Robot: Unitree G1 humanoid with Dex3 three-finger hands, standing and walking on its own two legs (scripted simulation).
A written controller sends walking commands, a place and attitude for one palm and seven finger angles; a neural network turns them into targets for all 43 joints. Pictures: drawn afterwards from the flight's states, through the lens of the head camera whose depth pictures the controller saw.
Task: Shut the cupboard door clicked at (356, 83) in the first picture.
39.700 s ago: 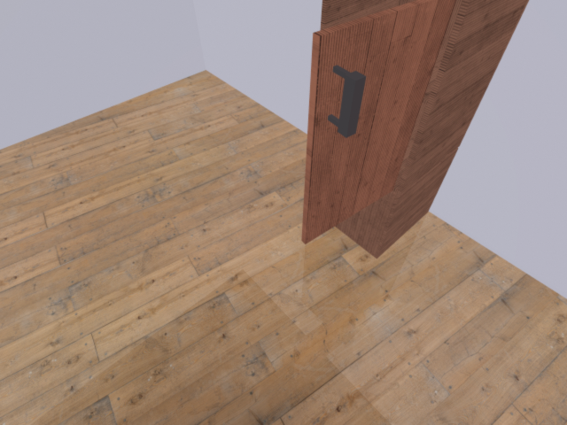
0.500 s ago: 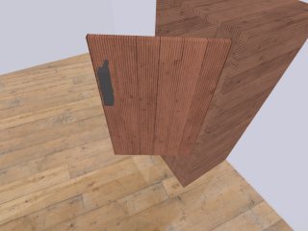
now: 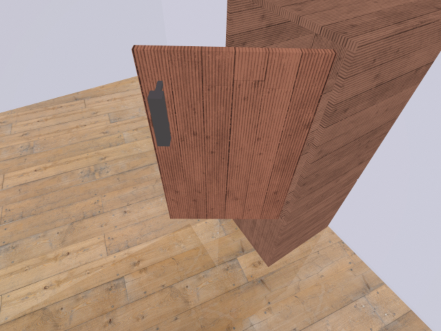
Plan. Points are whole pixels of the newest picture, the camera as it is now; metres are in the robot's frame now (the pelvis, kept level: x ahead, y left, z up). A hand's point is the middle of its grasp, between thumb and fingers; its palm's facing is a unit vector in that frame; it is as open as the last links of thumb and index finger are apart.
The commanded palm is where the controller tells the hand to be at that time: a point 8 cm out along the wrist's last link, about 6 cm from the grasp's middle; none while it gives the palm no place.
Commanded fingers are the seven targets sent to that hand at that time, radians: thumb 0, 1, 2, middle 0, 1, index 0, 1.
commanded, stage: come to a stop and stand still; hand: left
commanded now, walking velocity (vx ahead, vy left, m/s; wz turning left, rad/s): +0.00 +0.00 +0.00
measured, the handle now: (162, 113) +0.50 +0.15 +0.13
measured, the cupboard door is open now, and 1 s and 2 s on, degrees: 58 58 58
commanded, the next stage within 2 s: look again from close up in 0.16 s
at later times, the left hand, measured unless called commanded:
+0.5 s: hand out of the picture -0.03 +0.18 -0.18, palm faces +0.00 -0.98 -0.18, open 7.4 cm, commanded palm none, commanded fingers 0.00 0.90 0.90 -0.20 -0.30 -0.20 -0.30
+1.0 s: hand (112, 316) +0.16 +0.20 -0.04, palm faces +0.21 -0.96 -0.16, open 7.3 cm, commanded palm +0.10 +0.24 -0.04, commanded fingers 0.00 0.90 0.90 -0.35 -0.46 -0.35 -0.46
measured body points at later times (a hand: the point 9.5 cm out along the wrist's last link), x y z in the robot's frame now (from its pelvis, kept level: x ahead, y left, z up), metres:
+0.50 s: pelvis +0.00 +0.00 +0.01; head +0.00 +0.03 +0.45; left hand -0.02 +0.23 -0.16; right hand +0.05 -0.25 -0.13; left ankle +0.09 +0.05 -0.73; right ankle -0.03 -0.13 -0.73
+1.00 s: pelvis -0.01 +0.00 +0.00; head +0.00 +0.01 +0.45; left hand +0.14 +0.25 -0.02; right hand +0.09 -0.24 -0.11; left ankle +0.09 +0.05 -0.73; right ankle -0.01 -0.11 -0.73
